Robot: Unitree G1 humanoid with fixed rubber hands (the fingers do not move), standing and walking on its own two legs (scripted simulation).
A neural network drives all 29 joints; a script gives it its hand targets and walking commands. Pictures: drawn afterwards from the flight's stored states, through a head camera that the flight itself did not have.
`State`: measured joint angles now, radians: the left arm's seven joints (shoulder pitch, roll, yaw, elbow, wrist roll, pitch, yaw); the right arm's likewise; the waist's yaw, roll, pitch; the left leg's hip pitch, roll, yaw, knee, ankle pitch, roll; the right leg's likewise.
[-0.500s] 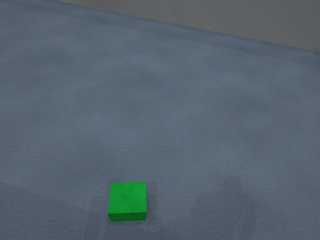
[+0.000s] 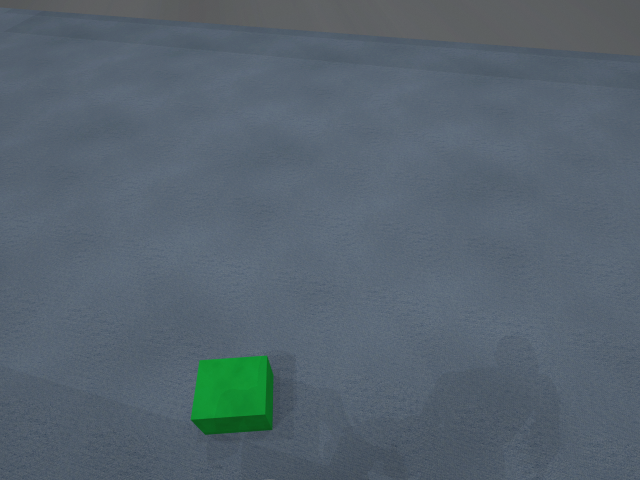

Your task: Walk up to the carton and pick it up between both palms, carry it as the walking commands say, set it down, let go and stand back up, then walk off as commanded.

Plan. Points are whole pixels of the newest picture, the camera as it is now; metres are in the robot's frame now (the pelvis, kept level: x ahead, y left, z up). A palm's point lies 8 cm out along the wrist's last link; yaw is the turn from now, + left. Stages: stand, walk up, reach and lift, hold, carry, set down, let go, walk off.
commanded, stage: walk off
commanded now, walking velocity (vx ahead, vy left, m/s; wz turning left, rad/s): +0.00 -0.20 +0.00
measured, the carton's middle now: (236, 395) +0.47 +0.30 -0.70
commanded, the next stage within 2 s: none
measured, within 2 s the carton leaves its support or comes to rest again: neither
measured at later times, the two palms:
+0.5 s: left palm out of the picture +0.06 +0.13 -0.13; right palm out of the picture -0.03 -0.38 -0.11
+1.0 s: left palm out of the picture +0.00 -0.01 -0.16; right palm out of the picture +0.04 -0.49 -0.12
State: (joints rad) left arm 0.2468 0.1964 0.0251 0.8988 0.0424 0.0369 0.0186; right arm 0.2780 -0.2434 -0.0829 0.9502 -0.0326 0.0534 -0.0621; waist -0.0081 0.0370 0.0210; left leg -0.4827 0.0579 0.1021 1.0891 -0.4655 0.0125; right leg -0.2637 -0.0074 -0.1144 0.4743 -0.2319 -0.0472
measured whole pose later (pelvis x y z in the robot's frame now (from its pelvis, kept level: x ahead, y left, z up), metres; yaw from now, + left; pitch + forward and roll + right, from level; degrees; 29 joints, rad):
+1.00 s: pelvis -0.02 -0.24 -0.01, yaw +0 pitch +0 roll -2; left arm 0.30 0.21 0.02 0.95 0.03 0.05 0.02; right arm 0.23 -0.16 -0.03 0.94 -0.02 0.03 -0.07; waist 0.00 -0.05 0.01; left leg -0.24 0.04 0.13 0.56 -0.33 0.06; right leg -0.33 0.07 -0.15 0.65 -0.38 -0.06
